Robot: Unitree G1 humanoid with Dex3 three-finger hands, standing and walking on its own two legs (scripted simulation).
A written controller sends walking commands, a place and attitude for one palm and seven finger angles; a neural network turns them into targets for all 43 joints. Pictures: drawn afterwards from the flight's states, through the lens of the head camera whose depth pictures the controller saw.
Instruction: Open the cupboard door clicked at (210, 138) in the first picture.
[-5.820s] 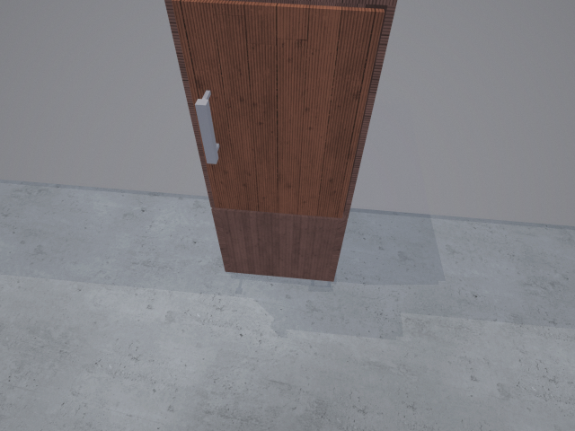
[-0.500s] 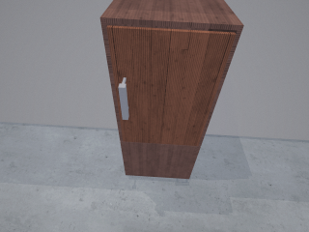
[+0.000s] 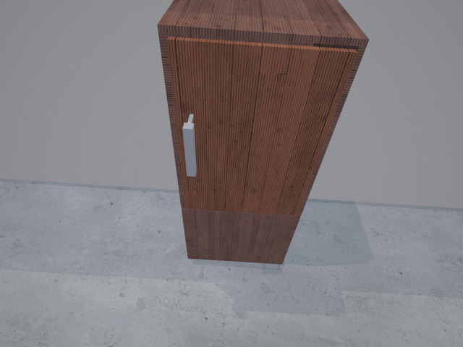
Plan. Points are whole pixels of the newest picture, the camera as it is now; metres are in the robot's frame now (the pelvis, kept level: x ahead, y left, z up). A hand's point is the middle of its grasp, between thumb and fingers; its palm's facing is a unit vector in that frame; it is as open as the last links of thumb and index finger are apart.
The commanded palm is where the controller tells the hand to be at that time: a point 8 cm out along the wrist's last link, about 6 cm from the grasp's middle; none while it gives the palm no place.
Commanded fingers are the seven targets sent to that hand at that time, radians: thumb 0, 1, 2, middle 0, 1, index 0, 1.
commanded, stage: shuffle to correct the standing spot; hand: left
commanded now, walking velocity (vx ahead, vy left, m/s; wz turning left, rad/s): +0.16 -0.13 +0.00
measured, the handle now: (191, 146) +0.61 +0.14 -0.02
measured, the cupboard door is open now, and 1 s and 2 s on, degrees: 0 0 0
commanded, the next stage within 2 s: come to a stop and stand still in 0.38 s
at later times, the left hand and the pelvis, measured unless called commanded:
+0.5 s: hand out of the picture +0.01 +0.13 -0.18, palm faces +0.01 -1.00 -0.08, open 7.4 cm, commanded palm none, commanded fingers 0.00 0.90 0.90 -0.20 -0.30 -0.20 -0.30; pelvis +0.04 -0.01 +0.00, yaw -2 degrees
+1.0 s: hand out of the picture +0.14 +0.13 -0.18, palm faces +0.05 -0.98 -0.21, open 7.3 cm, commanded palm none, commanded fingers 0.00 0.90 0.90 -0.20 -0.30 -0.20 -0.30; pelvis +0.04 -0.05 -0.01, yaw +0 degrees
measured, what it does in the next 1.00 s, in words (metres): steps on the spot: right foot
